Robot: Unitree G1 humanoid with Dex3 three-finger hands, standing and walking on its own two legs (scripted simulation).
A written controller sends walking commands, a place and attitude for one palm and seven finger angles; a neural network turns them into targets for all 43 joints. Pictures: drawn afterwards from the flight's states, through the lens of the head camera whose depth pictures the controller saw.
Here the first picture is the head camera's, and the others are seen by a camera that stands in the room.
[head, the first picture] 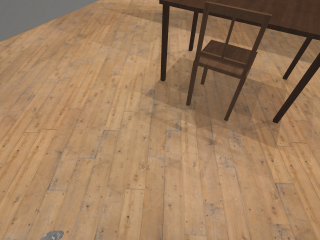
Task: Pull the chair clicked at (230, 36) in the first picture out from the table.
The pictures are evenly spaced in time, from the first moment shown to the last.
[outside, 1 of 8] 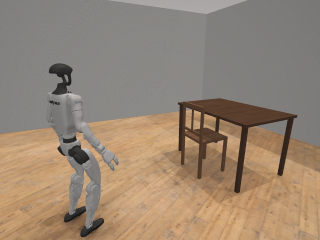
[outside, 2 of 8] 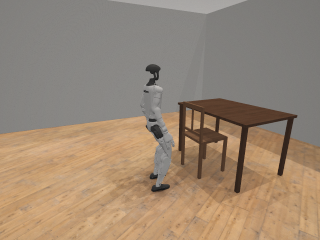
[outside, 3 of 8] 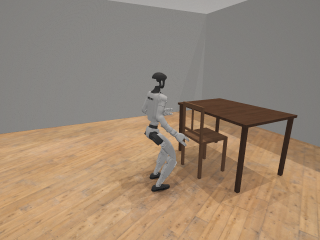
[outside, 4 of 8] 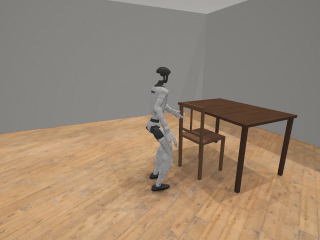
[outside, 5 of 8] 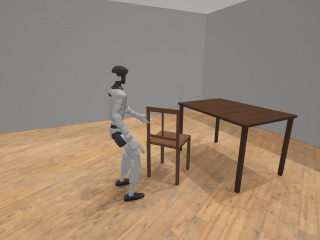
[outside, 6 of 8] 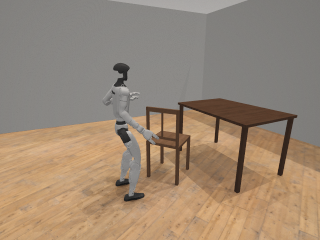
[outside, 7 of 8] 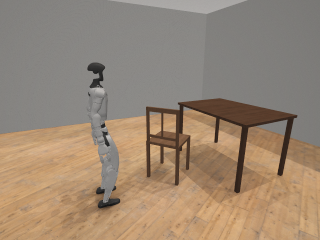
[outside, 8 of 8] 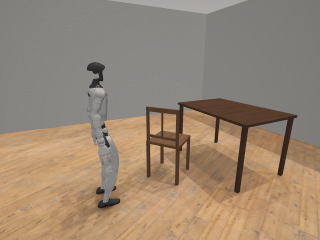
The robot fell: no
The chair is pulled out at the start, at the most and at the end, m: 0.00 0.45 0.45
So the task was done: yes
